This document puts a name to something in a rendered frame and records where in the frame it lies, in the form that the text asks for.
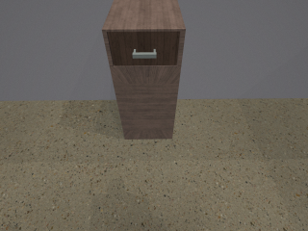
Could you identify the cabinet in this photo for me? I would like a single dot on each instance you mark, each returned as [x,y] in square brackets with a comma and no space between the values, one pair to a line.
[146,95]

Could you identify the drawer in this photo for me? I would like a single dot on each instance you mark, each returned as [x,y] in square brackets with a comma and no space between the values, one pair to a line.
[165,43]

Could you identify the handle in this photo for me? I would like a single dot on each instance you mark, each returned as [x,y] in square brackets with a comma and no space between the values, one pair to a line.
[144,55]

